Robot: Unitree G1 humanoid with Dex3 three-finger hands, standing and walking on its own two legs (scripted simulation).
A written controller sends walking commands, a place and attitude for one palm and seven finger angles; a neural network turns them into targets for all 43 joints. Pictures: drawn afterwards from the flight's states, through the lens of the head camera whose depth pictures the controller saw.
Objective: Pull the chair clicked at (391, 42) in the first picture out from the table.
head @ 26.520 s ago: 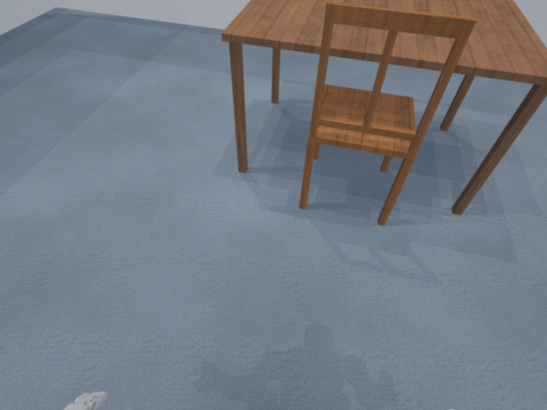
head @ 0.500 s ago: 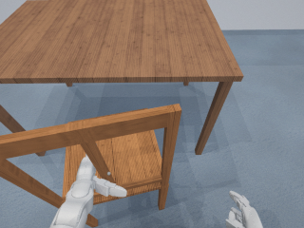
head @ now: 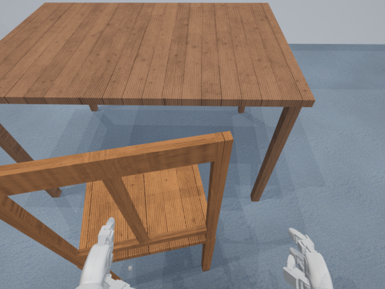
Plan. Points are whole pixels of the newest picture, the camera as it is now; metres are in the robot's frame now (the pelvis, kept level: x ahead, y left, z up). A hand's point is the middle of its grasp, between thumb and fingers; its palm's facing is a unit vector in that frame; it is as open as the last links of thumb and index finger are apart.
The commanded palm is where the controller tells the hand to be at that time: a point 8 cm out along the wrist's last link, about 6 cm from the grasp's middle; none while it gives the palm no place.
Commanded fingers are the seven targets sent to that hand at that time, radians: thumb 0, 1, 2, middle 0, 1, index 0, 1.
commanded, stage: draw the fingers out of the gap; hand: left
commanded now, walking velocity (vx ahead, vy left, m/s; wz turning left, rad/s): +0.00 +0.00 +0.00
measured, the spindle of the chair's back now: (131, 215) +0.29 +0.15 -0.02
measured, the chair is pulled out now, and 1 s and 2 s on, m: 0.23 0.23 0.22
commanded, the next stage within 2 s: draw the hand back to the body in 0.20 s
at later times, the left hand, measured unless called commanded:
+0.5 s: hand (114, 280) +0.15 +0.14 +0.03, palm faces +0.08 -1.00 -0.05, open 17.5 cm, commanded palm +0.11 +0.20 +0.04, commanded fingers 0.00 -0.55 0.20 0.00 0.00 0.00 0.00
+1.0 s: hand (57, 265) +0.16 +0.21 +0.10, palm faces +0.22 -0.90 -0.37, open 16.3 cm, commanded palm +0.12 +0.25 +0.14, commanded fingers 0.00 -0.01 0.46 -0.08 -0.11 -0.08 -0.11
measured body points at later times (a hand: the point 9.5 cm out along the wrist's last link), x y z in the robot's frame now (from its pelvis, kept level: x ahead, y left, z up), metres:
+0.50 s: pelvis -0.02 +0.00 -0.02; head +0.02 -0.01 +0.43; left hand +0.14 +0.19 +0.04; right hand +0.17 -0.24 -0.08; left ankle -0.01 +0.13 -0.68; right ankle +0.00 -0.12 -0.68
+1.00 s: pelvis -0.01 +0.00 +0.01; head +0.00 -0.02 +0.46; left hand +0.14 +0.25 +0.12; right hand +0.18 -0.23 -0.05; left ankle -0.01 +0.13 -0.68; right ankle +0.00 -0.12 -0.68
